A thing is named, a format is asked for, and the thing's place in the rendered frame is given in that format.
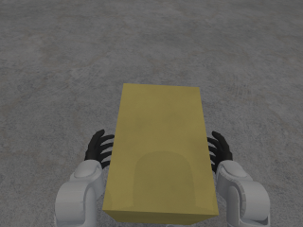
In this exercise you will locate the carton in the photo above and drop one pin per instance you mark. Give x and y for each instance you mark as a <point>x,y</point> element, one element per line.
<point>160,169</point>

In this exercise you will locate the robot right hand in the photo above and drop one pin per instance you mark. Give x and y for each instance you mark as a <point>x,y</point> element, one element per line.
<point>221,150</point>

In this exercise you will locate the left robot forearm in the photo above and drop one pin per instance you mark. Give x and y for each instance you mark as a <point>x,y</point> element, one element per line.
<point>75,204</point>

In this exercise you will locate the right robot forearm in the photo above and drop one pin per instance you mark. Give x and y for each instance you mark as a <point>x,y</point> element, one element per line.
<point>247,202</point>

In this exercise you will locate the robot left hand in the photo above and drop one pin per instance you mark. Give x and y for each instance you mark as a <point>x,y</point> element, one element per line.
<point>95,148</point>

